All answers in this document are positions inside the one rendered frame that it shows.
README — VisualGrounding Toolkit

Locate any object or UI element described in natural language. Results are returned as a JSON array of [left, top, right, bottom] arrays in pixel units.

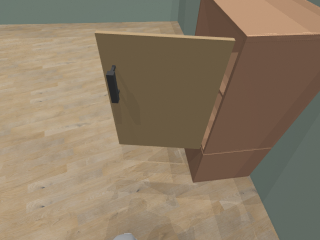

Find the handle
[[106, 65, 120, 104]]

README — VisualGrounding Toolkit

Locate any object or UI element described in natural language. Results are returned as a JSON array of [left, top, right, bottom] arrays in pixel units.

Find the cupboard door
[[94, 30, 235, 149]]

